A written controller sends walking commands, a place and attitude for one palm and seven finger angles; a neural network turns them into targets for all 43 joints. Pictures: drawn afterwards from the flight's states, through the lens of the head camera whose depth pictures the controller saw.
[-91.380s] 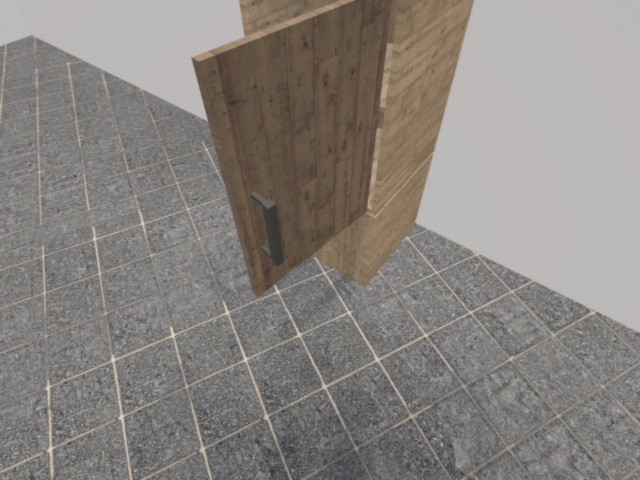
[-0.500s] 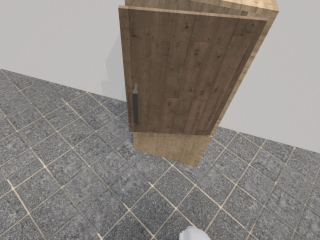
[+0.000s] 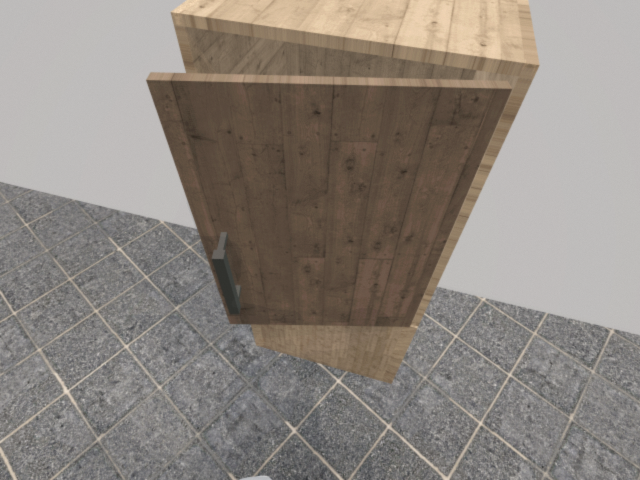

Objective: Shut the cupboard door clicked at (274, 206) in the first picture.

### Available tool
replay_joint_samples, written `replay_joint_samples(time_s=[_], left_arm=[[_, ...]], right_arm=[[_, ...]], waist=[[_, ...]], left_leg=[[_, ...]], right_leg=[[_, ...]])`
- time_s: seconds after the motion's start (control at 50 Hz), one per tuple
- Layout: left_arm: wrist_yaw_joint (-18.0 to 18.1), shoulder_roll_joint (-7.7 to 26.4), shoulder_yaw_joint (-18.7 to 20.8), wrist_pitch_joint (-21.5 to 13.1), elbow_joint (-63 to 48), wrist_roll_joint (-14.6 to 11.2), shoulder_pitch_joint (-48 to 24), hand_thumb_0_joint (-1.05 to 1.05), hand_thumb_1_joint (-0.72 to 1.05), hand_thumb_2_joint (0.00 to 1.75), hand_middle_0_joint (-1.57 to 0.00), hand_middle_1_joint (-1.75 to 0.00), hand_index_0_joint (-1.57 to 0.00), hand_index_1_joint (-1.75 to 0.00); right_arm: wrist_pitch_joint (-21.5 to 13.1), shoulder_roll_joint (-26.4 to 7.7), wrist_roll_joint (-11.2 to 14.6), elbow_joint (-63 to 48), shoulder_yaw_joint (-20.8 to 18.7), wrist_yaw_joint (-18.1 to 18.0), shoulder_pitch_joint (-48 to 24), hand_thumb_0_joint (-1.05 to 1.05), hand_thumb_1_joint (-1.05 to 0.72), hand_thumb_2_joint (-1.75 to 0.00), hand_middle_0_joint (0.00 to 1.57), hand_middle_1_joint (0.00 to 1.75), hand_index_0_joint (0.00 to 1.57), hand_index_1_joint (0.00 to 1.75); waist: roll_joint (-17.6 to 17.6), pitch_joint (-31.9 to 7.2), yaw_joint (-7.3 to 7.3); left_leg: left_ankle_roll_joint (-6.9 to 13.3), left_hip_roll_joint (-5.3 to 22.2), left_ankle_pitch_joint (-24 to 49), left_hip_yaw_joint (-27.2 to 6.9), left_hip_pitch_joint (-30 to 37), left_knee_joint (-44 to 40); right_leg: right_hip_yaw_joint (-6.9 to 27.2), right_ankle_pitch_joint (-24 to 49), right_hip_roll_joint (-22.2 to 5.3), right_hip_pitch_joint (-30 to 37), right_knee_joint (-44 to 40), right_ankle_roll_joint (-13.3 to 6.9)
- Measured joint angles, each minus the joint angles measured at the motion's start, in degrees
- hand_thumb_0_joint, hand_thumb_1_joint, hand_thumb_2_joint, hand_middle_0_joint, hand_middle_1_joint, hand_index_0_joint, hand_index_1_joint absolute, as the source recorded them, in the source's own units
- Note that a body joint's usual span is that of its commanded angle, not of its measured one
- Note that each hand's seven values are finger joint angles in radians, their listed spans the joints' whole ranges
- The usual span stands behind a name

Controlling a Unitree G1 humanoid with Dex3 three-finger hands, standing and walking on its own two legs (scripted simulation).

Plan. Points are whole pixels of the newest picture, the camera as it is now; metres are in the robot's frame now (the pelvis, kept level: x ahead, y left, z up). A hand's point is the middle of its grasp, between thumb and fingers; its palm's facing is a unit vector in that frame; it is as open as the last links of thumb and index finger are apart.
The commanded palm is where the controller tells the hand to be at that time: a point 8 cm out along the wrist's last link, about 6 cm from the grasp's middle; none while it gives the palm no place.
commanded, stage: come to a stop and stand still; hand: left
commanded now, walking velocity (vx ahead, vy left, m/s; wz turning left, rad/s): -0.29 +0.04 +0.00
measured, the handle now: (229, 275) +0.45 +0.19 -0.11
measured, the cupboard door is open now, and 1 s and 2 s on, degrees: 15 15 15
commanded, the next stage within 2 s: look again from close up in 1.18 s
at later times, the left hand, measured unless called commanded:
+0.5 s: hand out of the picture +0.02 +0.17 -0.17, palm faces +0.01 -0.95 -0.32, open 7.3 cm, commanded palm none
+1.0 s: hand out of the picture -0.09 +0.13 -0.18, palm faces +0.01 -0.98 -0.21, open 7.3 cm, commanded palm none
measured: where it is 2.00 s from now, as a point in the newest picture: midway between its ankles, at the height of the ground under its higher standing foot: outside the picture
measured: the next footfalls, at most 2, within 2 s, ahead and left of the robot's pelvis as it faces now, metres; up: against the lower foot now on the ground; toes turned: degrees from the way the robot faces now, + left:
left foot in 0.02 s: +0.09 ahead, +0.11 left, +0.00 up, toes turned +4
left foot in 0.60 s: +0.02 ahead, +0.05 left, +0.00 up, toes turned +3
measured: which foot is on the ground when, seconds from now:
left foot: up 0.00-0.00, down 0.02-0.36, up 0.38-0.58, down 0.60-1.00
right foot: down 0.00-1.00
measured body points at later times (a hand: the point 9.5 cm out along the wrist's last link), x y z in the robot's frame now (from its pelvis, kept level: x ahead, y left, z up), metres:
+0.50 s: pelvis -0.03 -0.04 -0.02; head -0.02 -0.06 +0.43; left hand +0.02 +0.22 -0.14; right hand +0.05 -0.29 -0.17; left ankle +0.00 +0.07 -0.71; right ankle -0.05 -0.14 -0.74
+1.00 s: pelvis -0.09 -0.05 +0.00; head -0.09 -0.05 +0.45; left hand -0.09 +0.18 -0.16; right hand -0.08 -0.28 -0.16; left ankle -0.01 +0.04 -0.74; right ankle -0.05 -0.14 -0.74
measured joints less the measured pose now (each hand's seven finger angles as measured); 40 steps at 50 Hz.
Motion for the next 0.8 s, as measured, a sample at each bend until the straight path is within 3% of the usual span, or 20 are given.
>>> replay_joint_samples(time_s=[0.02, 0.06, 0.12, 0.22, 0.28, 0.32, 0.36, 0.4, 0.44, 0.5, 0.54, 0.6, 0.62, 0.68, 0.8], left_arm=[[0.11, -0.16, -0.11, 0.34, 0.26, -0.13, 0.45, -0.01, 0.94, 0.9, -0.2, -0.3, -0.2, -0.3], [0.5, 0.06, -0.08, 1.49, 0.48, -0.36, 0.78, 0.0, 0.93, 0.9, -0.2, -0.3, -0.2, -0.3], [1.09, 0.46, 0.11, 3.02, -0.68, -0.35, 0.58, 0.0, 0.92, 0.9, -0.2, -0.3, -0.2, -0.3], [0.76, 1.03, 0.66, 4.61, -2.94, -0.52, -1.31, 0.0, 0.92, 0.9, -0.2, -0.3, -0.2, -0.3], [0.67, 1.62, 1.26, 4.92, -4.19, -0.47, -2.05, 0.0, 0.92, 0.9, -0.2, -0.3, -0.2, -0.3], [0.57, 2.21, 1.52, 4.84, -4.89, -0.36, -1.98, 0.0, 0.91, 0.9, -0.2, -0.3, -0.2, -0.3], [0.75, 3.22, 1.43, 4.01, -5.66, -0.14, -0.83, 0.0, 0.91, 0.9, -0.2, -0.3, -0.2, -0.3], [1.43, 3.31, 1.19, 3.21, -6.5, 0.37, 0.85, 0.0, 0.91, 0.9, -0.2, -0.3, -0.2, -0.3], [1.53, 2.45, 0.31, 2.49, -7.05, 0.73, 2.29, 0.0, 0.91, 0.9, -0.2, -0.3, -0.2, -0.3], [1.64, 1.42, -0.28, 1.78, -8.19, 1.0, 4.16, 0.0, 0.91, 0.9, -0.2, -0.3, -0.2, -0.3], [1.68, 1.42, -0.5, 1.95, -8.92, 1.13, 4.46, 0.0, 0.91, 0.9, -0.2, -0.3, -0.2, -0.3], [1.43, 1.61, -1.07, 2.46, -9.57, 0.77, 3.9, 0.0, 0.91, 0.9, -0.2, -0.3, -0.2, -0.3], [1.3, 1.78, -1.18, 2.74, -9.42, 0.56, 3.32, 0.0, 0.91, 0.9, -0.2, -0.3, -0.2, -0.3], [1.08, 1.35, -1.33, 3.49, -8.95, 0.15, 2.48, 0.0, 0.91, 0.9, -0.2, -0.3, -0.2, -0.3], [0.37, 1.21, -1.36, 3.02, -7.37, 0.39, 3.28, 0.0, 0.93, 0.9, -0.2, -0.3, -0.2, -0.3]], right_arm=[[0.06, 0.07, 0.08, -0.17, 0.16, 0.05, -0.46, 0.0, -0.92, -0.9, 0.19, 0.3, 0.2, 0.3], [0.22, 0.82, 0.05, -0.29, 0.35, -0.03, -1.12, 0.0, -0.92, -0.9, 0.19, 0.3, 0.2, 0.3], [0.91, 1.55, -0.03, -1.29, 0.73, -0.38, -2.16, 0.0, -0.92, -0.9, 0.2, 0.3, 0.2, 0.3], [1.69, 0.8, -0.47, -3.0, 0.5, -0.99, -4.59, 0.0, -0.91, -0.9, 0.2, 0.3, 0.2, 0.3], [2.23, -0.21, -0.71, -3.48, -0.03, -1.1, -5.38, 0.0, -0.91, -0.9, 0.2, 0.3, 0.2, 0.3], [2.6, -0.91, -0.69, -3.4, -0.44, -1.0, -5.27, 0.0, -0.91, -0.9, 0.2, 0.3, 0.2, 0.3], [2.72, -1.35, -0.12, -3.16, -0.83, -0.68, -4.39, 0.0, -0.91, -0.9, 0.2, 0.3, 0.2, 0.3], [2.81, -2.21, 0.06, -3.99, -1.52, 0.33, -3.22, 0.0, -0.91, -0.9, 0.2, 0.3, 0.2, 0.3], [2.81, -3.45, -0.19, -5.17, -2.45, 0.9, -1.58, 0.0, -0.91, -0.9, 0.2, 0.3, 0.2, 0.3], [3.13, -4.03, -0.02, -5.86, -2.97, 0.91, 0.68, 0.0, -0.91, -0.9, 0.2, 0.3, 0.2, 0.3], [3.33, -3.28, 0.23, -6.07, -2.69, 0.8, 1.99, 0.01, -0.91, -0.9, 0.2, 0.3, 0.2, 0.3], [2.79, -1.96, 0.15, -5.92, -1.73, 0.92, 3.93, 0.01, -0.91, -0.9, 0.19, 0.3, 0.2, 0.3], [2.47, -1.28, 0.0, -5.4, -1.39, 0.92, 4.23, 0.01, -0.91, -0.9, 0.19, 0.3, 0.2, 0.3], [1.81, 0.19, -0.64, -4.43, 0.02, 1.1, 5.49, 0.0, -0.91, -0.9, 0.19, 0.3, 0.2, 0.3], [1.51, 0.15, -0.72, -2.37, 0.69, 0.64, 6.62, 0.01, -0.93, -0.9, 0.2, 0.3, 0.2, 0.3]], waist=[[0.12, -0.12, 0.24], [-1.2, -0.3, 0.56], [-3.16, 0.41, 1.57], [-2.34, 3.49, 1.85], [-0.4, 4.83, 1.45], [0.55, 4.96, 1.33], [0.33, 3.99, 1.69], [0.96, 2.92, 1.69], [2.65, 2.29, 0.5], [3.11, 0.61, -0.73], [1.95, -0.39, -1.15], [0.58, -1.83, -1.49], [-0.39, -1.95, -1.58], [-2.04, -2.21, -0.74], [-1.99, -1.7, -0.15]], left_leg=[[0.38, -0.2, 4.42, -0.2, 1.57, -3.26], [2.7, -1.14, 3.12, 0.16, 3.49, -4.82], [4.24, -2.42, 0.77, 1.07, 4.15, -5.25], [4.65, -2.67, 2.97, 1.59, 3.22, -7.23], [4.04, -1.52, 4.34, 1.06, 2.18, -7.75], [3.27, -0.75, 4.88, 0.75, 1.49, -7.51], [2.21, -0.31, 4.46, 0.93, 0.27, -5.63], [2.08, 0.02, -1.05, -0.38, -2.24, 0.51], [2.26, -0.9, -5.65, -2.26, -3.93, 8.64], [2.63, -2.62, -8.54, -1.88, -4.04, 15.34], [2.66, -3.29, -8.97, -1.04, -2.18, 13.63], [2.81, -3.27, -5.67, -0.16, 3.14, 3.42], [3.82, -3.63, -4.3, -0.06, 3.61, 1.82], [5.62, -3.67, -1.92, 0.76, 3.73, 0.06], [5.56, -3.59, 2.18, 1.35, 4.37, -5.76]], right_leg=[[0.07, -1.14, 0.2, 0.18, 1.27, 0.24], [0.24, -3.58, -0.71, 0.04, 4.14, 0.85], [1.14, -3.83, -2.18, -0.97, 6.81, 1.83], [5.61, -14.03, -2.38, -7.03, 19.61, 3.19], [7.3, -15.38, -1.91, -9.34, 23.58, 3.54], [7.39, -12.02, -2.26, -8.64, 20.44, 3.75], [7.68, -3.83, -3.11, -5.74, 11.3, 4.08], [7.7, -5.09, -2.09, -6.02, 11.0, 3.48], [6.73, -5.69, -1.17, -5.66, 12.02, 2.43], [5.86, -5.54, -1.01, -4.99, 12.39, 1.73], [5.32, -5.49, -1.19, -4.87, 12.73, 1.47], [4.0, -5.63, -0.9, -5.65, 13.88, 1.38], [3.82, -5.77, -1.21, -6.1, 14.55, 1.46], [4.43, -4.89, -1.33, -6.28, 13.24, 1.92], [4.49, 0.28, -1.41, -6.19, 7.87, 1.63]])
